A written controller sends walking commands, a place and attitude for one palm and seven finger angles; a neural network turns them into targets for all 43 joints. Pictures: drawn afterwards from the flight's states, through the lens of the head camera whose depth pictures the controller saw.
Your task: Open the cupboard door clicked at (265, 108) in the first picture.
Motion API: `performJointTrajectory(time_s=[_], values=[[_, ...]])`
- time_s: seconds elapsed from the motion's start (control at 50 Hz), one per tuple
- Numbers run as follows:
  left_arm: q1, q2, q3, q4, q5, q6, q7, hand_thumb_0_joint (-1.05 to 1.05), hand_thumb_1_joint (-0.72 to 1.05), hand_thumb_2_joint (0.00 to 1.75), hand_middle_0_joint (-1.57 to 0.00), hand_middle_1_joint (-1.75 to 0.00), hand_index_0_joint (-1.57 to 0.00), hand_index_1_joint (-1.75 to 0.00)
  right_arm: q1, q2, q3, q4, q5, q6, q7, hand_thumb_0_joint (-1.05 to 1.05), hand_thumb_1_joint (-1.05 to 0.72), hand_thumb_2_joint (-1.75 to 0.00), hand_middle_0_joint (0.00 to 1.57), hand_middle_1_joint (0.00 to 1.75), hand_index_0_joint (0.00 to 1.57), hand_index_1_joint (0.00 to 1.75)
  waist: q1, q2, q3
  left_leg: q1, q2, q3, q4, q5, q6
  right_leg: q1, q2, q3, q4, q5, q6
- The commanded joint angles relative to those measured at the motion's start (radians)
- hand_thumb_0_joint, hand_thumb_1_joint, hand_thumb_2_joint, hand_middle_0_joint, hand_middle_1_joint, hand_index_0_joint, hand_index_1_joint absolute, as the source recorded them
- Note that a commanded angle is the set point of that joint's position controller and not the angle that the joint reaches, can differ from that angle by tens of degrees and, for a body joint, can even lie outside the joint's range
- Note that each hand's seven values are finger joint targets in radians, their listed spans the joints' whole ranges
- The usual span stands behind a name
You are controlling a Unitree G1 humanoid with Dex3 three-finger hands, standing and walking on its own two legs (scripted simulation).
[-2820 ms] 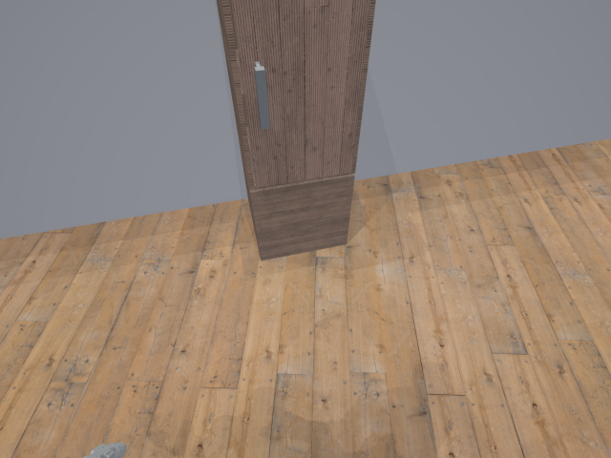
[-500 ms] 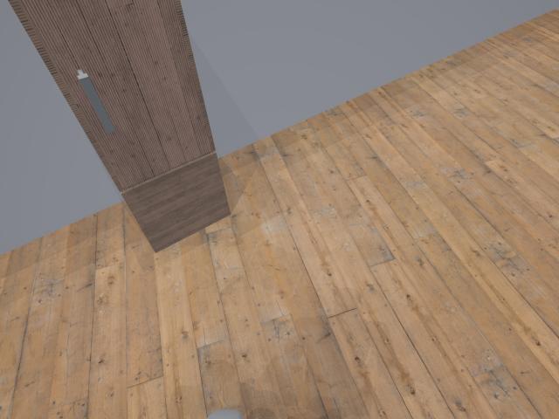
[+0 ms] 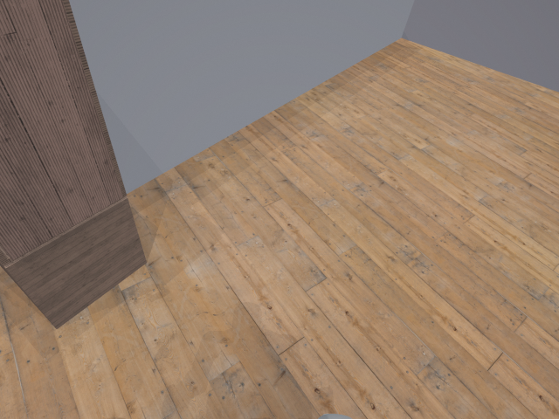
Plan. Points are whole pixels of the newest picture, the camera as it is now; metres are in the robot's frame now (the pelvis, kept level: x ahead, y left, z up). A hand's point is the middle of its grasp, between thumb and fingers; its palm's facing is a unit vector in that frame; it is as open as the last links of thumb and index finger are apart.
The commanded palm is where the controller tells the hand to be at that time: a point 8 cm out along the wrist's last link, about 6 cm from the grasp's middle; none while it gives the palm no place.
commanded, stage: walk to a spot facing it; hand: left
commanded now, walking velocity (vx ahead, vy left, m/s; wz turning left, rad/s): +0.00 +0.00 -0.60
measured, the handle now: out of the picture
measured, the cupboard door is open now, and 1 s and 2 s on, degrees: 0 0 0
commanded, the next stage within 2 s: none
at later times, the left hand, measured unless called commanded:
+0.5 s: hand (223, 346) +0.29 +0.12 -0.20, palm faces -0.28 -0.95 -0.17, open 7.3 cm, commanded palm none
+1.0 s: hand (198, 292) +0.40 +0.19 -0.19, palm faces -0.48 -0.84 -0.25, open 7.4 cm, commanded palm none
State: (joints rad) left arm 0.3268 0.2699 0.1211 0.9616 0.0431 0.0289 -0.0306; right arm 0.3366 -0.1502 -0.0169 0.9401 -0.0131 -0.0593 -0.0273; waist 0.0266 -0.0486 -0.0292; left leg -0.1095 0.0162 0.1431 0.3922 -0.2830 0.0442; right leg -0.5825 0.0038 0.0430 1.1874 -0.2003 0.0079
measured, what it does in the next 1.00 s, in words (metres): walks ahead, turning right: right foot, then left foot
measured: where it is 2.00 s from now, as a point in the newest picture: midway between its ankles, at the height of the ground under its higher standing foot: outside the picture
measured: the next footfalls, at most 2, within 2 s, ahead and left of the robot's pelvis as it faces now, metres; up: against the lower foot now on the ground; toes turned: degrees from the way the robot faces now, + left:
right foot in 0.40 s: +0.19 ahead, -0.08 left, +0.00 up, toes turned -22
left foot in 0.90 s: +0.34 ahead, +0.10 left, +0.00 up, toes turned -29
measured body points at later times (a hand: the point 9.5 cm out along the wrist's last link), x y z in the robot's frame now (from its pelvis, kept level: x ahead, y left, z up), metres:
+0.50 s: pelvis +0.14 -0.02 -0.03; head +0.19 -0.03 +0.42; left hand +0.31 +0.17 -0.18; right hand +0.02 -0.21 -0.18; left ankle +0.05 +0.11 -0.64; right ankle +0.15 -0.07 -0.75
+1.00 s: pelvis +0.25 +0.03 -0.01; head +0.30 +0.03 +0.43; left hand +0.43 +0.24 -0.17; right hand +0.23 -0.25 -0.13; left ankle +0.31 +0.12 -0.75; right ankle +0.13 -0.04 -0.68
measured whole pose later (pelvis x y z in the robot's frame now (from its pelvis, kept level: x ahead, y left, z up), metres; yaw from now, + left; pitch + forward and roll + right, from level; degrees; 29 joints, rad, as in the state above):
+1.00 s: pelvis +0.25 +0.03 -0.01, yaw -37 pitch +1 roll -1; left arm 0.27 0.27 0.11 0.92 0.03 0.06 0.01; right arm 0.10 -0.17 -0.02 0.85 -0.02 0.01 -0.02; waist 0.06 -0.07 0.07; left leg -0.28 0.06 0.12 0.58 -0.31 0.01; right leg -0.44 0.06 0.08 1.09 -0.51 0.03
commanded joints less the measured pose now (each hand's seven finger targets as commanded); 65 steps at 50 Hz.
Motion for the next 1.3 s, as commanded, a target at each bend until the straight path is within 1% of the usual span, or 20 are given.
performJointTrajectory(time_s=[0.0,0.2,0.32,0.36,0.38,0.4,0.42,0.48,0.52,0.62,0.74,0.78,0.84,0.86,0.88,0.9,0.94,1.02,1.18,1.28], values=[[0.021,-0.028,-0.011,-0.042,-0.004,-0.003,-0.005,0.0,0.9,0.9,-0.2,-0.3,-0.2,-0.3,0.103,-0.12,-0.021,-0.003,0.004,-0.033,-0.024,0.0,-0.9,-0.9,0.2,0.3,0.2,0.3,0.009,0.177,0.126,0.012,0.225,-0.081,-0.11,0.645,-0.153,-0.156,-0.02,-0.024,0.114,0.053,0.019],[-0.219,-0.063,-0.037,-0.088,-0.014,0.01,-0.006,0.0,0.9,0.9,-0.2,-0.3,-0.2,-0.3,0.227,-0.099,-0.018,0.095,-0.011,-0.009,-0.041,0.0,-0.9,-0.9,0.2,0.3,0.2,0.3,-0.059,0.18,0.158,0.192,0.258,0.021,-0.032,0.926,-0.044,-0.185,-0.024,-0.166,-0.176,-0.005,0.006],[-0.14,-0.031,-0.032,-0.08,-0.013,-0.013,0.01,0.0,0.9,0.9,-0.2,-0.3,-0.2,-0.3,0.202,-0.162,-0.055,0.085,-0.004,0.014,-0.03,0.0,-0.9,-0.9,0.2,0.3,0.2,0.3,-0.002,0.245,0.038,0.234,0.297,0.109,0.22,1.281,-0.003,0.102,0.059,-0.253,-0.46,-0.099,-0.056],[0.047,0.044,-0.011,-0.037,-0.005,-0.042,0.022,0.0,0.9,0.9,-0.2,-0.3,-0.2,-0.3,0.144,-0.168,-0.06,0.047,0.011,0.018,-0.016,0.0,-0.9,-0.9,0.2,0.3,0.2,0.3,0.096,0.192,-0.062,0.001,0.309,0.09,0.576,0.998,-0.036,0.485,-0.013,-0.152,-0.675,0.065,-0.104],[0.147,0.129,0.004,-0.013,-0.01,-0.051,0.034,0.0,0.9,0.9,-0.2,-0.3,-0.2,-0.3,0.134,-0.115,-0.05,0.005,0.028,0.021,-0.011,0.0,-0.9,-0.9,0.2,0.3,0.2,0.3,0.119,-0.027,-0.172,-0.348,0.136,0.113,0.922,0.072,-0.091,0.812,-0.295,0.256,-0.681,0.598,-0.244],[0.14,0.171,0.008,-0.012,-0.042,-0.046,0.047,0.0,0.9,0.9,-0.2,-0.3,-0.2,-0.3,0.059,-0.095,-0.052,-0.033,0.023,0.017,-0.018,0.0,-0.9,-0.9,0.2,0.3,0.2,0.3,0.099,-0.074,-0.199,-0.488,0.039,-0.017,1.137,-0.363,-0.111,0.801,-0.44,0.457,-0.707,0.998,-0.348],[0.086,0.153,0.004,-0.027,-0.043,-0.035,0.058,0.0,0.9,0.9,-0.2,-0.3,-0.2,-0.3,0.009,-0.103,-0.055,-0.056,0.016,0.026,-0.024,0.0,-0.9,-0.9,0.2,0.3,0.2,0.3,0.081,0.004,-0.114,-0.497,0.088,-0.147,1.103,-0.284,-0.09,0.713,-0.412,0.336,-0.732,0.889,-0.351],[-0.076,0.076,-0.017,-0.071,-0.039,-0.044,0.066,0.0,0.9,0.9,-0.2,-0.3,-0.2,-0.3,-0.022,-0.088,-0.055,-0.042,-0.005,0.056,-0.009,0.0,-0.9,-0.9,0.2,0.3,0.2,0.3,-0.017,0.067,0.03,-0.44,0.137,-0.154,0.938,-0.128,-0.108,0.407,-0.278,0.213,-0.815,0.635,-0.235],[-0.119,0.075,-0.022,-0.085,-0.029,-0.049,0.064,0.0,0.9,0.9,-0.2,-0.3,-0.2,-0.3,0.014,-0.074,-0.053,-0.026,-0.008,0.081,-0.01,0.0,-0.9,-0.9,0.2,0.3,0.2,0.3,-0.063,0.058,0.055,-0.393,0.13,-0.146,0.873,-0.108,-0.123,0.282,-0.238,0.147,-0.837,0.573,-0.212],[-0.086,0.087,-0.013,-0.089,-0.024,-0.046,0.046,0.0,0.9,0.9,-0.2,-0.3,-0.2,-0.3,-0.079,-0.096,-0.056,-0.062,-0.008,0.081,-0.004,0.0,-0.9,-0.9,0.2,0.3,0.2,0.3,-0.045,-0.081,0.023,-0.427,0.1,-0.132,0.725,-0.032,-0.144,0.319,-0.144,0.141,-0.797,0.552,-0.182],[-0.033,0.119,0.006,-0.112,-0.017,-0.029,0.047,0.0,0.9,0.9,-0.2,-0.3,-0.2,-0.3,-0.267,-0.114,-0.05,-0.142,0.001,0.063,-0.003,0.0,-0.9,-0.9,0.2,0.3,0.2,0.3,0.023,-0.133,-0.028,-0.394,0.038,-0.107,0.459,-0.097,-0.145,0.457,-0.143,0.256,-0.705,0.674,-0.193],[-0.04,0.132,0.013,-0.125,-0.016,-0.022,0.052,0.0,0.9,0.9,-0.2,-0.3,-0.2,-0.3,-0.27,-0.12,-0.049,-0.153,0.007,0.056,-0.004,0.0,-0.9,-0.9,0.2,0.3,0.2,0.3,0.026,-0.143,-0.064,-0.34,0.018,-0.107,0.35,-0.107,-0.135,0.49,-0.146,0.294,-0.672,0.689,-0.189],[-0.098,0.131,0.012,-0.143,-0.025,-0.012,0.054,0.0,0.9,0.9,-0.2,-0.3,-0.2,-0.3,-0.165,-0.156,-0.06,-0.132,0.011,0.051,-0.011,0.0,-0.9,-0.9,0.2,0.3,0.2,0.3,-0.039,-0.121,-0.089,-0.088,0.018,-0.11,0.054,0.087,-0.112,0.37,-0.106,0.302,-0.584,0.553,-0.117],[-0.096,0.087,0.002,-0.156,-0.033,-0.01,0.053,0.0,0.9,0.9,-0.2,-0.3,-0.2,-0.3,-0.107,-0.209,-0.071,-0.118,0.004,0.044,-0.013,0.0,-0.9,-0.9,0.2,0.3,0.2,0.3,-0.06,0.026,-0.123,0.093,0.149,-0.208,-0.036,0.25,-0.077,0.23,-0.026,0.233,-0.481,0.301,-0.067],[-0.04,0.032,-0.007,-0.167,-0.041,-0.011,0.042,0.0,0.9,0.9,-0.2,-0.3,-0.2,-0.3,-0.077,-0.296,-0.084,-0.123,-0.006,0.041,-0.01,0.0,-0.9,-0.9,0.2,0.3,0.2,0.3,-0.048,0.322,-0.15,0.237,0.445,-0.454,-0.021,0.607,0.035,0.01,0.084,0.084,-0.228,-0.353,0.002],[-0.02,0.064,-0.004,-0.15,-0.026,-0.011,0.045,0.0,0.9,0.9,-0.2,-0.3,-0.2,-0.3,-0.075,-0.297,-0.078,-0.137,-0.005,0.052,-0.007,0.0,-0.9,-0.9,0.2,0.3,0.2,0.3,-0.048,0.26,-0.122,0.127,0.509,-0.464,-0.005,0.691,0.11,0.023,0.04,0.053,-0.034,-0.456,0.023],[-0.019,0.087,0.012,-0.118,-0.014,0.003,0.037,0.0,0.9,0.9,-0.2,-0.3,-0.2,-0.3,-0.182,-0.208,-0.054,-0.155,-0.01,0.045,-0.015,0.0,-0.9,-0.9,0.2,0.3,0.2,0.3,-0.004,0.242,-0.016,-0.01,0.391,-0.3,-0.042,0.627,0.071,0.013,0.006,0.053,0.092,-0.324,0.048],[-0.044,0.051,-0.002,-0.122,-0.02,0.019,0.01,0.0,0.9,0.9,-0.2,-0.3,-0.2,-0.3,-0.156,-0.192,-0.05,-0.141,-0.011,0.04,-0.013,0.0,-0.9,-0.9,0.2,0.3,0.2,0.3,-0.009,0.234,0.003,0.005,0.291,-0.122,-0.031,0.573,0.052,0.015,-0.023,-0.016,0.082,-0.22,0.064],[-0.185,0.001,-0.021,-0.151,-0.023,0.027,-0.003,0.0,0.9,0.9,-0.2,-0.3,-0.2,-0.3,-0.038,-0.226,-0.082,-0.081,-0.014,0.046,-0.004,0.0,-0.9,-0.9,0.2,0.3,0.2,0.3,-0.07,0.255,0.02,0.06,0.341,-0.017,-0.021,0.533,0.074,0.075,-0.063,-0.116,-0.249,-0.235,0.061],[-0.187,0.0,-0.024,-0.152,-0.023,0.007,0.001,0.0,0.9,0.9,-0.2,-0.3,-0.2,-0.3,-0.042,-0.253,-0.099,-0.059,-0.018,0.05,0.006,0.0,-0.9,-0.9,0.2,0.3,0.2,0.3,-0.058,0.282,0.002,0.03,0.378,0.021,0.063,0.511,0.045,0.209,-0.04,-0.146,-0.491,-0.205,0.018]])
